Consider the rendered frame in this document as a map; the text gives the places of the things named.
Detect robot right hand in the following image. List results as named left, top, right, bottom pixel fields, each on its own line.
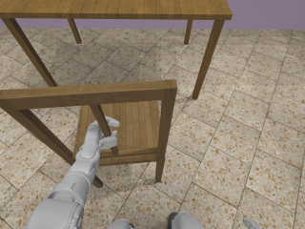
left=242, top=218, right=261, bottom=229

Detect right robot thigh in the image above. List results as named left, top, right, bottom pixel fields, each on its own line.
left=172, top=214, right=205, bottom=229

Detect left robot upper arm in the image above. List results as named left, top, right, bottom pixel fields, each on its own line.
left=29, top=198, right=84, bottom=229

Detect robot left hand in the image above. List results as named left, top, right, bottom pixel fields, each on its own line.
left=84, top=116, right=120, bottom=151

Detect chair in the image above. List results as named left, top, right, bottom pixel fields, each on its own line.
left=0, top=79, right=177, bottom=188

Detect robot right foot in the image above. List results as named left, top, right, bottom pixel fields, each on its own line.
left=168, top=212, right=178, bottom=229

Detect table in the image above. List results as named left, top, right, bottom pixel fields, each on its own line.
left=0, top=0, right=233, bottom=100

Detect left robot forearm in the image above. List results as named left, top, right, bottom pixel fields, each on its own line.
left=26, top=142, right=100, bottom=229

